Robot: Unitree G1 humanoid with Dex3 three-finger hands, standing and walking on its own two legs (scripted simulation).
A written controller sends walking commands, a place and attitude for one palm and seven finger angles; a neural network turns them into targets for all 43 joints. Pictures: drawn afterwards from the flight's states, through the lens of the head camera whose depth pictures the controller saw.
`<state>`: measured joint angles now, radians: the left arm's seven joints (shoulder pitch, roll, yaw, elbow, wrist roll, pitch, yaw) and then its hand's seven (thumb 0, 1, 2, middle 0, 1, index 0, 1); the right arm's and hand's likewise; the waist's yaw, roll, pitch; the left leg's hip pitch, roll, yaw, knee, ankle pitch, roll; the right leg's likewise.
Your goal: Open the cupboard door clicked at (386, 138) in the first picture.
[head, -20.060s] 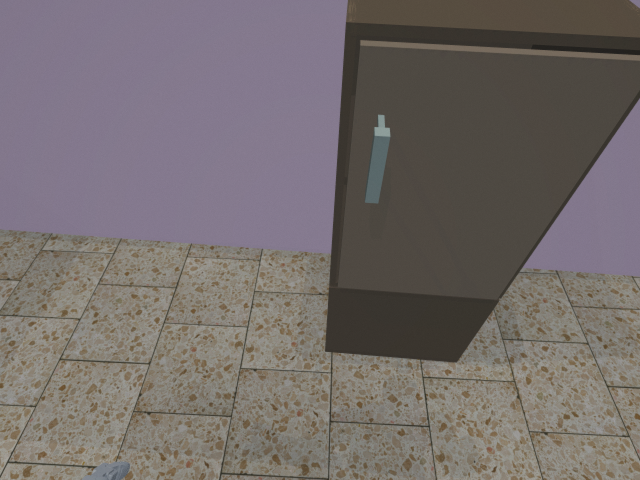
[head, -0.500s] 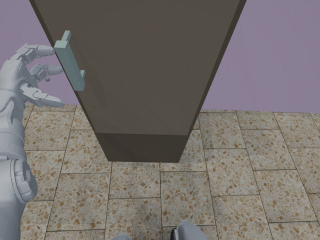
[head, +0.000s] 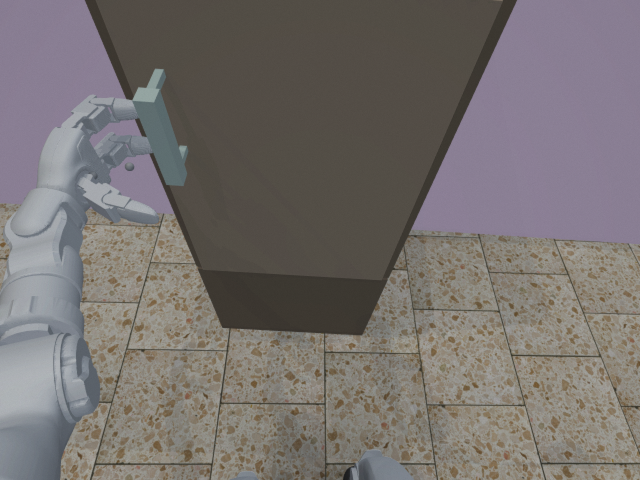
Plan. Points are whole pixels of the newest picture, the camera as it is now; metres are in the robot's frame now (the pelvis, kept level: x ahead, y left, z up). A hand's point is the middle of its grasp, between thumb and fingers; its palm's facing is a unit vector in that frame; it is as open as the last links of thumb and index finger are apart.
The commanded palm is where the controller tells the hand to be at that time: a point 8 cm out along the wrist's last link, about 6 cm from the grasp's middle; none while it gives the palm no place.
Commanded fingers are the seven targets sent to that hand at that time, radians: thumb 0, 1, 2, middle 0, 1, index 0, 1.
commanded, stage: slide the fingers in behind the handle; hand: left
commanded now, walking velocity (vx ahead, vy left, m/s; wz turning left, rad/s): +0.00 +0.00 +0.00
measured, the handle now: (167, 130) +0.52 +0.18 +0.12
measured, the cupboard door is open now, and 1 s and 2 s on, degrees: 0 1 1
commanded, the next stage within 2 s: close the thumb around the handle in 1.30 s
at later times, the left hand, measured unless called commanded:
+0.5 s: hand (164, 165) +0.46 +0.18 +0.11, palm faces -0.10 -0.99 +0.01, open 14.0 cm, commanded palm +0.44 +0.23 +0.12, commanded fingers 0.00 -0.50 0.30 -0.30 -1.20 -0.30 -1.20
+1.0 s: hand (176, 170) +0.45 +0.16 +0.12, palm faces -0.06 -1.00 -0.01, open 14.1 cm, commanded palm +0.44 +0.20 +0.12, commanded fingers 0.00 -0.50 0.30 -0.30 -1.20 -0.30 -1.20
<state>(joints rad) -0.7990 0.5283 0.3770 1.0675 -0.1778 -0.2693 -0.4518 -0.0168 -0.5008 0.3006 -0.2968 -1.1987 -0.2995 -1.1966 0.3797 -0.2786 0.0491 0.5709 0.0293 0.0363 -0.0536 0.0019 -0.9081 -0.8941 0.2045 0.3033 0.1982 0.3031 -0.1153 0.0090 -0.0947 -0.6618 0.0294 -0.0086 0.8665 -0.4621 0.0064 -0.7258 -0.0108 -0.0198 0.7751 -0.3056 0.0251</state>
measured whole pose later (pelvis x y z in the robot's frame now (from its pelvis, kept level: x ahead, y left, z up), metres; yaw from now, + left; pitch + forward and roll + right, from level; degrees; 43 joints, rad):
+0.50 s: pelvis +0.00 +0.00 +0.00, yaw +0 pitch +14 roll -2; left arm -0.77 0.44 0.33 1.01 -0.17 -0.26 -0.36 -0.02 -0.50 0.30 -0.30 -1.20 -0.30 -1.20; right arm 0.40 -0.27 0.04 0.59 0.03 0.04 -0.04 0.00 -0.91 -0.89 0.20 0.30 0.20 0.30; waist -0.11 0.02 -0.10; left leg -0.64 0.03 0.00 0.85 -0.46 0.00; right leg -0.71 -0.01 -0.02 0.77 -0.31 0.02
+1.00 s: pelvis -0.01 -0.01 +0.00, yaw +1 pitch +13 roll -1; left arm -0.80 0.40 0.27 1.04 -0.17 -0.30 -0.28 -0.02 -0.50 0.30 -0.28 -1.20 -0.27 -1.20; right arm 0.38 -0.27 0.03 0.61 0.03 0.01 -0.05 0.00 -0.91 -0.89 0.20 0.30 0.20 0.30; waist -0.10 0.02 -0.08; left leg -0.63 0.02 -0.02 0.84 -0.44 -0.01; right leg -0.70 -0.02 -0.03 0.78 -0.30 0.01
